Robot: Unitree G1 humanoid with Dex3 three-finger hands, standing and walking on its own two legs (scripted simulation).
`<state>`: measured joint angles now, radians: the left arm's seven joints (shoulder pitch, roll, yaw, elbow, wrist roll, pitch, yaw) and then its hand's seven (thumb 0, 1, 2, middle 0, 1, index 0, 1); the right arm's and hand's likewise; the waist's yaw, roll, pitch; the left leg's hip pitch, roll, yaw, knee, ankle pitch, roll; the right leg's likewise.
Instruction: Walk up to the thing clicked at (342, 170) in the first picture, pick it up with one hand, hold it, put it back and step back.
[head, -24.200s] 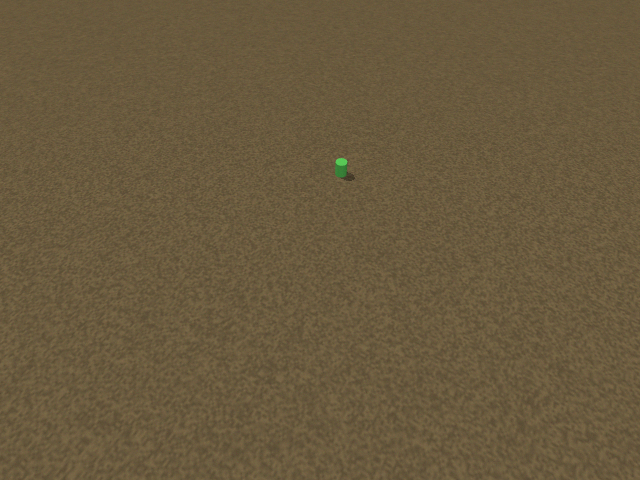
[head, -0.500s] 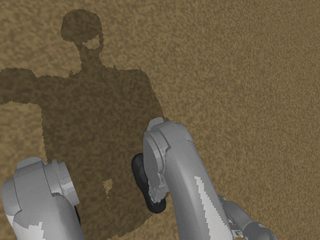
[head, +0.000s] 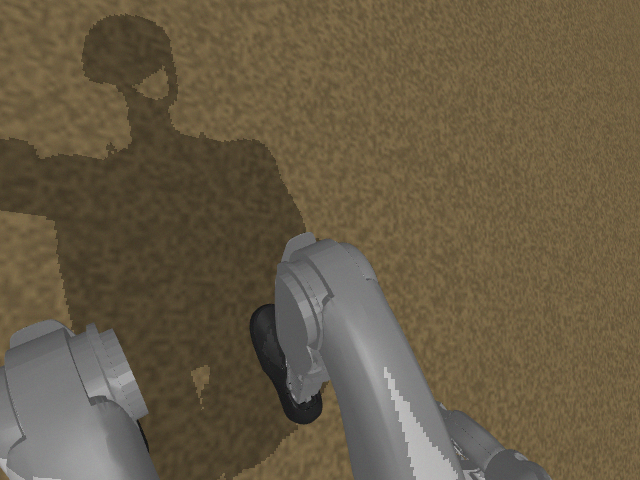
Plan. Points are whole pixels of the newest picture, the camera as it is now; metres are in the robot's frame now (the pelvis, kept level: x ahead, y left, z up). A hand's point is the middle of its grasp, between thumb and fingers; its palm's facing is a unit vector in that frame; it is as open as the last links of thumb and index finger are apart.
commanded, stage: close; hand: left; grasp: from above
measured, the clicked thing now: out of the picture +0.45 +0.34 -0.27
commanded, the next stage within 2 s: settle in 1.46 s
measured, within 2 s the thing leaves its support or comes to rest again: leaves its support in 1.84 s
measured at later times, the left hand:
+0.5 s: hand out of the picture +0.44 +0.34 -0.25, palm faces -0.44 -0.17 -0.88, open 10.6 cm
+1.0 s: hand out of the picture +0.44 +0.33 -0.25, palm faces -0.44 -0.16 -0.88, open 8.6 cm
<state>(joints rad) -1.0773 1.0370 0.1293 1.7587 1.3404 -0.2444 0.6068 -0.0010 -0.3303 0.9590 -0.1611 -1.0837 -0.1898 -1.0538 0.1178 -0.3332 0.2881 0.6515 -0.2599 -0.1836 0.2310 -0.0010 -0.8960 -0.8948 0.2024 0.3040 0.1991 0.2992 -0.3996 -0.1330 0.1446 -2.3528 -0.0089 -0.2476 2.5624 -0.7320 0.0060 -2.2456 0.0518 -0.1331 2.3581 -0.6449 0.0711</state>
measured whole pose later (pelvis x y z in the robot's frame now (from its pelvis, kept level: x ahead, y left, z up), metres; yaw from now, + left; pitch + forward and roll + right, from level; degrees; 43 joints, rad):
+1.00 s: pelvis +0.00 +0.00 +0.00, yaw +0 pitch +28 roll -15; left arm -1.07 1.06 0.11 1.74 1.31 -0.26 0.60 -0.01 0.21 0.51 -0.55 -0.78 -0.67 -0.71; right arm 0.11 -0.35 0.31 0.63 -0.25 -0.21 0.24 0.00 -0.90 -0.89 0.20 0.30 0.20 0.30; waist -0.39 -0.15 0.17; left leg -2.34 -0.01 -0.26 2.56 -0.73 0.00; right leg -2.24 0.05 -0.14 2.35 -0.63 0.07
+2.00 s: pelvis +0.00 +0.00 +0.01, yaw +0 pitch +30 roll -16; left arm -1.01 0.99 0.13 1.54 1.27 -0.20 0.50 -0.03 0.25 0.47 -0.66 -0.72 -0.90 -0.59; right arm 0.15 -0.34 0.25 0.64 -0.22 -0.17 0.24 0.00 -0.91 -0.90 0.20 0.30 0.20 0.30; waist -0.35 -0.10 0.10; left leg -2.36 -0.01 -0.25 2.54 -0.73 0.00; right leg -2.25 0.04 -0.14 2.33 -0.65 0.06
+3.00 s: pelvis -0.01 -0.01 +0.07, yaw +7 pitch +35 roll -9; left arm -0.87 0.75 0.05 1.15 1.14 -0.16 0.12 -0.02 0.23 0.49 -0.68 -0.74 -0.91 -0.63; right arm 0.22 -0.29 0.06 0.66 -0.06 0.04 0.12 0.00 -0.92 -0.90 0.20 0.30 0.20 0.30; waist -0.21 0.04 -0.10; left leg -2.25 -0.02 -0.12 2.28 -0.66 0.01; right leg -2.17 -0.01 -0.04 2.18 -0.63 0.05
